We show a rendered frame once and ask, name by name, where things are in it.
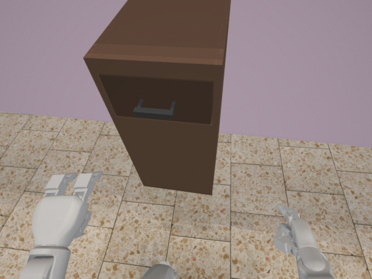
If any handle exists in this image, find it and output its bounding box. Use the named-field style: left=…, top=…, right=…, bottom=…
left=133, top=99, right=176, bottom=120

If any robot right forearm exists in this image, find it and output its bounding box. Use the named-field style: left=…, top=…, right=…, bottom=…
left=296, top=246, right=335, bottom=279

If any robot left hand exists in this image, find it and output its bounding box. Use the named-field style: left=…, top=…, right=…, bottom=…
left=32, top=171, right=102, bottom=248

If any robot right hand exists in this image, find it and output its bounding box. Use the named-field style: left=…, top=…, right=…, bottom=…
left=273, top=203, right=318, bottom=257

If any cabinet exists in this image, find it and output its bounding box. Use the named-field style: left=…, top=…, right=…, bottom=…
left=83, top=0, right=231, bottom=195

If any robot left forearm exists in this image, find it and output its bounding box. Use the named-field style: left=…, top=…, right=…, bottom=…
left=19, top=246, right=71, bottom=279

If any drawer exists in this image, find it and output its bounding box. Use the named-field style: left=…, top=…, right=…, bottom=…
left=99, top=74, right=214, bottom=124

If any robot left thigh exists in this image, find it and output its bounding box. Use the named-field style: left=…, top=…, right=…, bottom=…
left=141, top=264, right=177, bottom=279

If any left robot shin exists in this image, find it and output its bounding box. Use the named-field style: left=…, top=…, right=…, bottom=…
left=160, top=261, right=171, bottom=267

